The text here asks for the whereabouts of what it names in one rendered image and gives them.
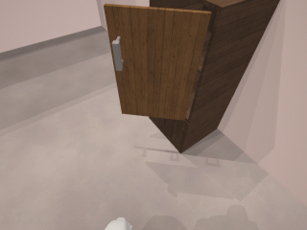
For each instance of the handle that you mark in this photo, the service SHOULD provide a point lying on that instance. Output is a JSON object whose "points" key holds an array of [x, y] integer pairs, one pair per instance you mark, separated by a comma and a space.
{"points": [[116, 48]]}

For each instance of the cupboard door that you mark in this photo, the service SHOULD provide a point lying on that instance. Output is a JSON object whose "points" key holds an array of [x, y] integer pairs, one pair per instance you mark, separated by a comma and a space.
{"points": [[161, 52]]}

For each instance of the left robot thigh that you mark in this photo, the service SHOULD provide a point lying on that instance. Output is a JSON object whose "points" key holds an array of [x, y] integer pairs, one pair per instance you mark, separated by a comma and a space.
{"points": [[119, 224]]}

